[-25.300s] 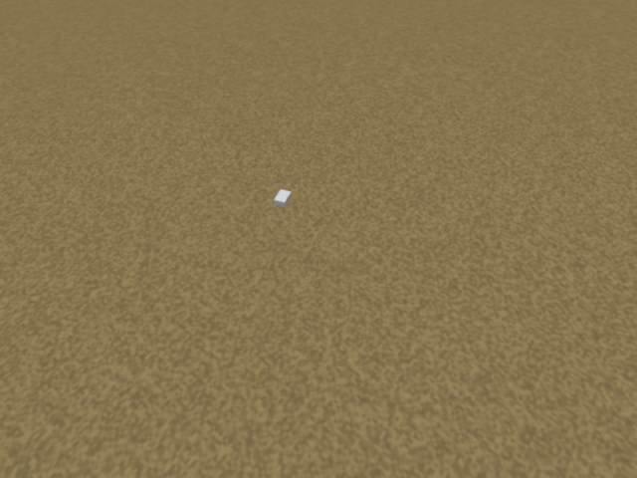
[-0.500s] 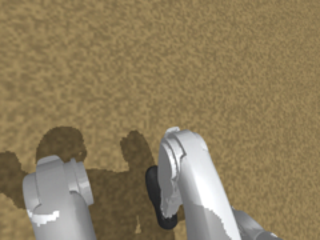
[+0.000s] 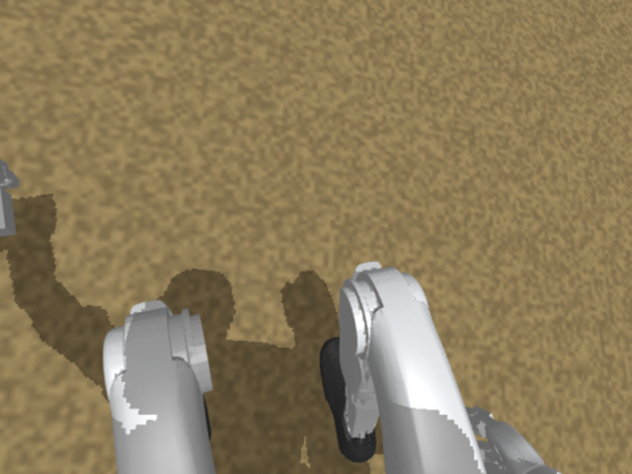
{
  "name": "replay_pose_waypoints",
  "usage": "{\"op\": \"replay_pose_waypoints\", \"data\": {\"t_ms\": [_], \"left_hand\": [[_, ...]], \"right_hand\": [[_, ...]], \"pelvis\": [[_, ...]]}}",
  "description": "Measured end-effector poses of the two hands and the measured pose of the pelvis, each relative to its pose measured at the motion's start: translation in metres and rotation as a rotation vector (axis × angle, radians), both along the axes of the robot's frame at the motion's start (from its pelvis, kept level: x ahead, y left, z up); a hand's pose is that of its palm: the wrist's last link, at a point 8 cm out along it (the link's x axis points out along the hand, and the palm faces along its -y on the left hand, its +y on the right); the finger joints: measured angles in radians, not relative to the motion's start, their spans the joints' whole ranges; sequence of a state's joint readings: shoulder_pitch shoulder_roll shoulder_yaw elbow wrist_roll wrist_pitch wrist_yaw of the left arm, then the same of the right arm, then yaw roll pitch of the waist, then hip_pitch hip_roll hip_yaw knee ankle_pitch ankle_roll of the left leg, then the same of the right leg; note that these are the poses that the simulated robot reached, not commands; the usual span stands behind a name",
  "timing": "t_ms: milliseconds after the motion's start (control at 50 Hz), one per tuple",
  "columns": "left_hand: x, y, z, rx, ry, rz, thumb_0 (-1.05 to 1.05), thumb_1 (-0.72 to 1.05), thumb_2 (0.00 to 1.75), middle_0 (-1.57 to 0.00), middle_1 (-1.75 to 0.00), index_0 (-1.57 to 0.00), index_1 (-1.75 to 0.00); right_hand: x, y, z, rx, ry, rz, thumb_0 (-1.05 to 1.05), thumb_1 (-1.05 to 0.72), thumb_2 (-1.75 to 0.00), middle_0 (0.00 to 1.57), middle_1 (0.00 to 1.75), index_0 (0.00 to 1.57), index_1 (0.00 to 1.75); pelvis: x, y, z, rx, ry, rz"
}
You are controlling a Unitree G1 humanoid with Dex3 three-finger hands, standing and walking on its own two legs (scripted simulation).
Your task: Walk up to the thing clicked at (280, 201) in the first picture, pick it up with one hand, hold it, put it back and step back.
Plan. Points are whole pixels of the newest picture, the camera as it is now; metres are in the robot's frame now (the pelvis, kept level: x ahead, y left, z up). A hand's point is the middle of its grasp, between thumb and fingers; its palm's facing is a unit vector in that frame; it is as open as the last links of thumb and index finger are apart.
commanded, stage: lift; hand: left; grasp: from above
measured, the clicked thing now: out of the picture +0.44 +0.38 -0.19
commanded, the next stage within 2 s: hold in 1.76 s
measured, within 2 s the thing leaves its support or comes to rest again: neither
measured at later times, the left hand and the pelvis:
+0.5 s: hand out of the picture +0.40 +0.36 -0.07, palm faces -0.46 -0.11 -0.88, open 8.1 cm; pelvis +0.00 +0.00 +0.05, yaw +3 degrees
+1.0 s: hand out of the picture +0.34 +0.32 +0.13, palm faces -0.40 -0.14 -0.90, open 8.1 cm; pelvis +0.01 +0.00 +0.21, yaw +6 degrees
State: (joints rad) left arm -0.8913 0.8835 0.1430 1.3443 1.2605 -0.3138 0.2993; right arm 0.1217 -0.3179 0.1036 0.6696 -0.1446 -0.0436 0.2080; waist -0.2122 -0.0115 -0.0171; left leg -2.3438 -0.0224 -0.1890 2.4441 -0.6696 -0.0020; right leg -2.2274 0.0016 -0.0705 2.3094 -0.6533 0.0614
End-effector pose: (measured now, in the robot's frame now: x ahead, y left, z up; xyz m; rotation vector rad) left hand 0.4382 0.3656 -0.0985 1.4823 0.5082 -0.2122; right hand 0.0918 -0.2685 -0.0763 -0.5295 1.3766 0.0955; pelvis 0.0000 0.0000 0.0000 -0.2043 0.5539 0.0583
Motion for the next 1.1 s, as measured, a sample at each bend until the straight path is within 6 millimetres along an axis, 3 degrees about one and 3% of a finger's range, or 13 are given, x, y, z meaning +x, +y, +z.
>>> {"op": "replay_pose_waypoints", "data": {"t_ms": [260,480,760,940,1100], "left_hand": [[-0.003,-0.002,0.026,0.001,-0.004,0.023,0.00,0.31,0.02,-0.99,-0.09,-1.00,-0.08],[-0.024,-0.003,0.075,-0.003,0.027,0.027,0.00,0.31,0.03,-0.99,-0.10,-1.00,-0.09],[-0.060,-0.015,0.173,-0.021,-0.005,0.016,0.00,0.30,0.10,-0.95,-0.17,-0.97,-0.16],[-0.083,-0.034,0.256,-0.037,-0.034,0.023,0.00,0.31,0.12,-0.93,-0.20,-0.95,-0.18],[-0.101,-0.051,0.332,-0.046,-0.028,0.030,0.00,0.31,0.12,-0.92,-0.21,-0.94,-0.19]], "right_hand": [[-0.022,-0.003,0.011,-0.019,0.025,-0.090,0.00,-0.91,-0.90,0.20,0.30,0.20,0.30],[-0.008,0.000,0.033,0.003,-0.025,-0.146,0.00,-0.92,-0.90,0.20,0.30,0.20,0.30],[0.045,0.010,0.091,0.047,-0.185,-0.144,0.01,-0.91,-0.90,0.20,0.30,0.20,0.30],[0.073,0.019,0.152,0.077,-0.280,-0.154,0.01,-0.91,-0.90,0.20,0.30,0.20,0.30],[0.084,0.025,0.215,0.103,-0.345,-0.181,0.01,-0.90,-0.89,0.20,0.30,0.20,0.30]], "pelvis": [[-0.003,0.000,0.016,0.014,0.025,0.010],[-0.003,0.000,0.050,0.033,0.049,0.023],[-0.002,-0.001,0.118,0.062,0.031,0.040],[0.003,-0.003,0.182,0.093,-0.025,0.051],[0.011,-0.005,0.247,0.126,-0.106,0.058]]}}
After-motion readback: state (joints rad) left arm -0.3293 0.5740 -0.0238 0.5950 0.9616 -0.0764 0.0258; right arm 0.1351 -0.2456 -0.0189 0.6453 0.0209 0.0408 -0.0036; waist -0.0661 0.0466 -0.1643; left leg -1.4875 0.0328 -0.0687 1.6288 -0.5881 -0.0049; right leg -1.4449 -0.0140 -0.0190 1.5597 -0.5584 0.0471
